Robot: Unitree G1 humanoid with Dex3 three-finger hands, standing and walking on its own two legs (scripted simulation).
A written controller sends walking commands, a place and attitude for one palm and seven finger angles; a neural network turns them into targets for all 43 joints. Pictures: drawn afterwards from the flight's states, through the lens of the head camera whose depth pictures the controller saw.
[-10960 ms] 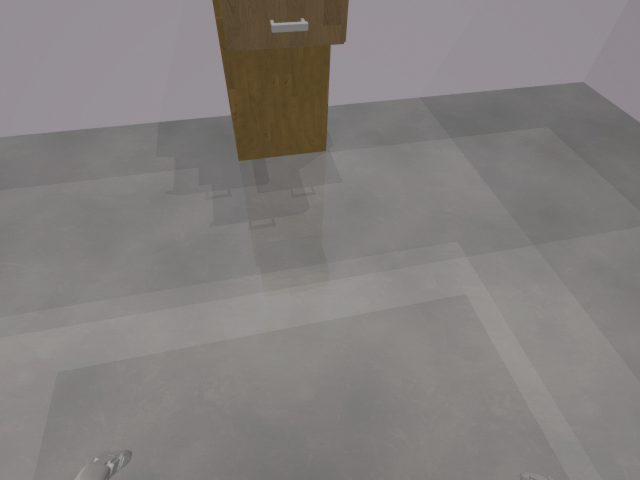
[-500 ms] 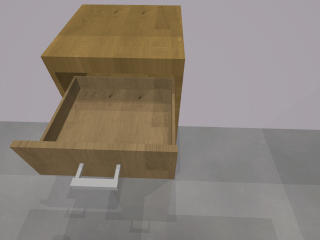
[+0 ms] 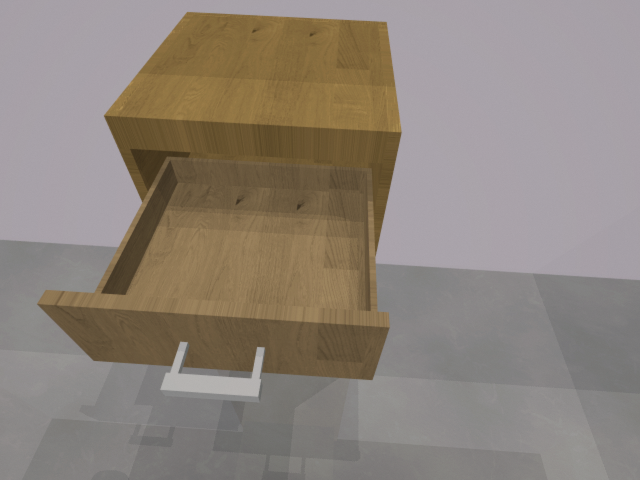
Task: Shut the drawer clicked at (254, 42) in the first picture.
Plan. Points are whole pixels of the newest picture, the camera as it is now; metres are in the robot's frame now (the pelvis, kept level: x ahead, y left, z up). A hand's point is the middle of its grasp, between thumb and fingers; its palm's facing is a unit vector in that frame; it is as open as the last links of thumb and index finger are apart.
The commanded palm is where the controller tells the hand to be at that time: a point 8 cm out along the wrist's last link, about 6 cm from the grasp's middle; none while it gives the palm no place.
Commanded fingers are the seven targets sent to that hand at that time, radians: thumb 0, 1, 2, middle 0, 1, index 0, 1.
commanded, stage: come to a stop and stand still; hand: left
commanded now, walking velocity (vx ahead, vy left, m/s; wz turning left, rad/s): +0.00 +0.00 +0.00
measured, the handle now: (217, 370) +0.25 +0.15 -0.01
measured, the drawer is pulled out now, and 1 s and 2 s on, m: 0.30 0.30 0.30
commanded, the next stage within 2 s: look again from close up in 0.28 s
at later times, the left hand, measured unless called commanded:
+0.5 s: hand out of the picture +0.01 +0.16 -0.17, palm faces +0.03 -0.98 -0.20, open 7.4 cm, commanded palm none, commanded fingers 0.00 0.90 0.90 -0.20 -0.30 -0.20 -0.30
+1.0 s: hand out of the picture +0.00 +0.14 -0.17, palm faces +0.03 -0.98 -0.20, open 7.4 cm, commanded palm +0.09 +0.19 -0.06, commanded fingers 0.00 0.90 0.90 -0.24 -0.34 -0.24 -0.34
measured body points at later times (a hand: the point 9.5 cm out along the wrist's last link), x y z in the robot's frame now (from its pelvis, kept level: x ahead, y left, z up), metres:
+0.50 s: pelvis +0.00 -0.02 +0.00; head +0.01 -0.02 +0.45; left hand +0.01 +0.21 -0.15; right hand +0.03 -0.25 -0.15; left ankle +0.00 +0.10 -0.73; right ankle -0.05 -0.13 -0.73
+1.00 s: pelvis +0.00 -0.03 +0.00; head +0.02 -0.04 +0.45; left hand +0.00 +0.19 -0.15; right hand +0.00 -0.26 -0.16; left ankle +0.00 +0.10 -0.73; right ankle -0.05 -0.13 -0.73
